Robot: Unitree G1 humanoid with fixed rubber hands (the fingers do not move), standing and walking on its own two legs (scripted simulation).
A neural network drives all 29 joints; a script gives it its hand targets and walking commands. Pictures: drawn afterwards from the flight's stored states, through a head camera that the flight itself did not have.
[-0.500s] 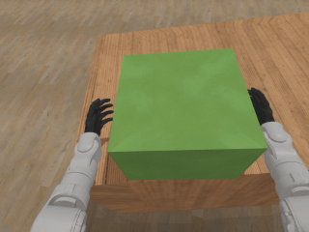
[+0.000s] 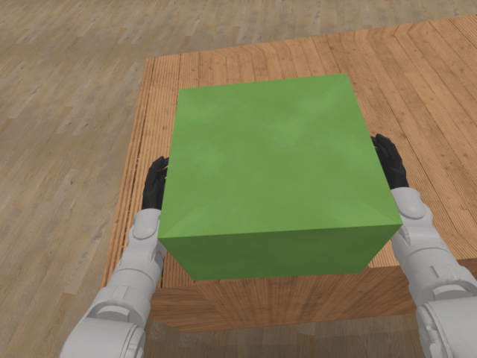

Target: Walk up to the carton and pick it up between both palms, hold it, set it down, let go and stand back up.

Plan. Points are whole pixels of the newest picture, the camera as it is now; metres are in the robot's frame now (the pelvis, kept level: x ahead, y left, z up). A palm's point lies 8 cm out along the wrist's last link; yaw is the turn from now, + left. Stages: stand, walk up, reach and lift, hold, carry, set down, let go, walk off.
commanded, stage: reach and lift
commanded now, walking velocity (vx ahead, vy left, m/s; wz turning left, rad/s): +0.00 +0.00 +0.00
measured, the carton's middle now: (268, 179) +0.44 -0.02 +0.01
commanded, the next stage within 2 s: none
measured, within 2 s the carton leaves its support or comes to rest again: leaves its support in 0.94 s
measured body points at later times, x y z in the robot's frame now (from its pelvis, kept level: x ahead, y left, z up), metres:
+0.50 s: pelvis +0.00 +0.00 +0.00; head +0.08 -0.01 +0.44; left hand +0.40 +0.18 +0.03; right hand +0.42 -0.22 +0.03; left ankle -0.02 +0.13 -0.73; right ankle +0.00 -0.14 -0.73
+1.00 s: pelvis +0.00 +0.00 +0.00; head +0.07 -0.01 +0.44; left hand +0.40 +0.18 +0.03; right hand +0.41 -0.22 +0.04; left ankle -0.02 +0.13 -0.73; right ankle +0.00 -0.14 -0.73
